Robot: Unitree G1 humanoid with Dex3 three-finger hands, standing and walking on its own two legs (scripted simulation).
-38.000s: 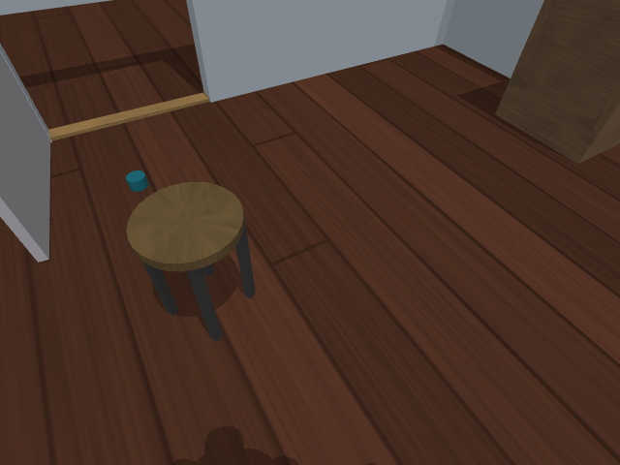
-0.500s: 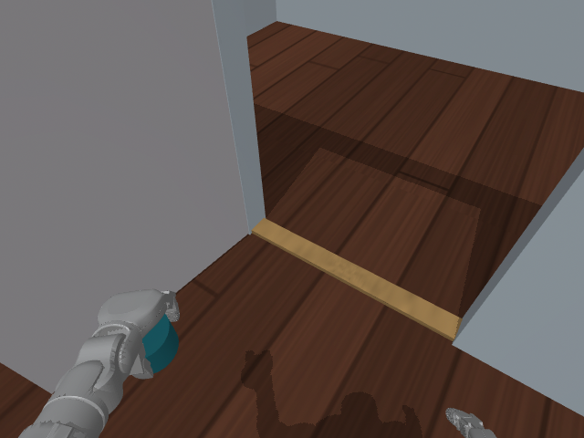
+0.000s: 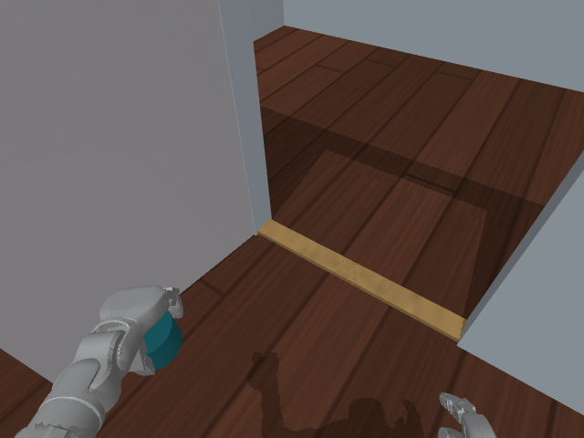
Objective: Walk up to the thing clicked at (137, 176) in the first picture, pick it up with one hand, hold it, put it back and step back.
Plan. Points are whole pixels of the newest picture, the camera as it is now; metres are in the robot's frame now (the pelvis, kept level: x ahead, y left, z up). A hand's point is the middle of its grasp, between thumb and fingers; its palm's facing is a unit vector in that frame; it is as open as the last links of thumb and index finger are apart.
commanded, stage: hold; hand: left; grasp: from above
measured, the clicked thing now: (149, 336) +0.31 +0.23 -0.06
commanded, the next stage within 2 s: crouch in 0.48 s
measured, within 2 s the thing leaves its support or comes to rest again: neither
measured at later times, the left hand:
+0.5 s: hand (144, 332) +0.30 +0.23 -0.03, palm faces -0.44 -0.06 -0.90, open 10.5 cm
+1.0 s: hand (155, 352) +0.30 +0.23 -0.11, palm faces -0.47 -0.02 -0.88, open 10.5 cm
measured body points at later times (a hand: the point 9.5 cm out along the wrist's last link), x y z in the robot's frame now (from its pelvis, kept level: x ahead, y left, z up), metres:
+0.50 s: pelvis +0.01 +0.00 +0.00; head +0.02 -0.02 +0.45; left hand +0.32 +0.23 +0.02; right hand +0.16 -0.25 -0.12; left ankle +0.02 +0.13 -0.74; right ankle +0.02 -0.13 -0.74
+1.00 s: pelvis +0.00 +0.00 -0.02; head +0.06 +0.00 +0.42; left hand +0.32 +0.23 -0.06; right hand +0.13 -0.27 -0.14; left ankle +0.02 +0.13 -0.74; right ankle +0.02 -0.13 -0.74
